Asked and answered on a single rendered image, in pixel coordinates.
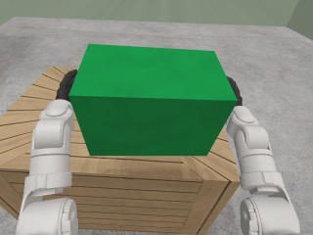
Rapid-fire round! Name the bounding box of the carton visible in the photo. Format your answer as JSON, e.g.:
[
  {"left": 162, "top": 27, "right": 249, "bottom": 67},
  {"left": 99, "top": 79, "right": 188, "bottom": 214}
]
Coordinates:
[{"left": 68, "top": 44, "right": 238, "bottom": 157}]

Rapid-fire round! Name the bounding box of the robot left upper arm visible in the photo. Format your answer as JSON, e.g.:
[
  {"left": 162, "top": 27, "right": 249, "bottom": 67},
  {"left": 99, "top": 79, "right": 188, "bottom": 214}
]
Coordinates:
[{"left": 18, "top": 197, "right": 78, "bottom": 235}]

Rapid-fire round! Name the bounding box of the right robot forearm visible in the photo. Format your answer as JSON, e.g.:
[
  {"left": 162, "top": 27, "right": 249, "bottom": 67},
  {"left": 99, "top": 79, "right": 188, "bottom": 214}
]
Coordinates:
[{"left": 226, "top": 106, "right": 300, "bottom": 233}]

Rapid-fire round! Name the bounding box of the pedestal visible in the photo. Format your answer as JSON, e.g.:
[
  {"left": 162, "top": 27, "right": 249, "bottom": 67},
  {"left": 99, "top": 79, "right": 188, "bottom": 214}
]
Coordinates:
[{"left": 0, "top": 67, "right": 241, "bottom": 235}]

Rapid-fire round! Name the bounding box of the left robot forearm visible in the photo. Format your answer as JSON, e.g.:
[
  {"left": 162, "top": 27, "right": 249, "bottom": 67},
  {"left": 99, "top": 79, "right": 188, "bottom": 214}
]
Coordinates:
[{"left": 16, "top": 99, "right": 75, "bottom": 235}]

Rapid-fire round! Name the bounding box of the left robot hand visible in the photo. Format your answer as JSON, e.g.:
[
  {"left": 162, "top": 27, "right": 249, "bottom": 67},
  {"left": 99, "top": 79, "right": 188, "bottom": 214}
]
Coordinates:
[{"left": 55, "top": 70, "right": 78, "bottom": 102}]

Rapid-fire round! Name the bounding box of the robot right upper arm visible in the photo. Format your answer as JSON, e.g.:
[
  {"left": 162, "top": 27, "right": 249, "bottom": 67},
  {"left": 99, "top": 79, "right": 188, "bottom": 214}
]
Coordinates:
[{"left": 240, "top": 197, "right": 311, "bottom": 235}]

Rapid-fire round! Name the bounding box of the right robot hand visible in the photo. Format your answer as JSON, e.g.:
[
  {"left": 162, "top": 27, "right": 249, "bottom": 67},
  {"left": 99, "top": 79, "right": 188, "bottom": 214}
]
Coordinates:
[{"left": 227, "top": 76, "right": 243, "bottom": 107}]

